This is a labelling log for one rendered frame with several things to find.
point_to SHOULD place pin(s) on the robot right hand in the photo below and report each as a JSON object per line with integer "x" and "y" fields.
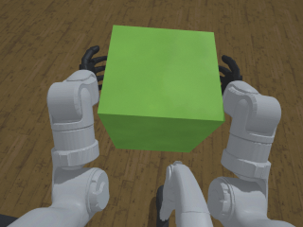
{"x": 229, "y": 76}

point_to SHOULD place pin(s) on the left robot upper arm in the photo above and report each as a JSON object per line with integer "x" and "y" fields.
{"x": 77, "y": 195}

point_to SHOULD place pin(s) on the right robot thigh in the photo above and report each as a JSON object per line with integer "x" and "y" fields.
{"x": 190, "y": 206}

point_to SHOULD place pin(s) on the right robot foot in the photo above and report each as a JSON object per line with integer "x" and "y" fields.
{"x": 159, "y": 199}

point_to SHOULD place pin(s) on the robot left forearm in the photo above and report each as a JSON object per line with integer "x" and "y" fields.
{"x": 70, "y": 107}

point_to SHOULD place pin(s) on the robot right forearm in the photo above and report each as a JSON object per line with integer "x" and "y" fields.
{"x": 253, "y": 128}

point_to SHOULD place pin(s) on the robot left hand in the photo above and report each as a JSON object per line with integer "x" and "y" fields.
{"x": 87, "y": 63}

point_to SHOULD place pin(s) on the carton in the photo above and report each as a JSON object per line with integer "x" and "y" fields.
{"x": 161, "y": 88}

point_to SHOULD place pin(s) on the right robot upper arm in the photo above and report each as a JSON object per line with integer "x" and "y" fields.
{"x": 239, "y": 203}

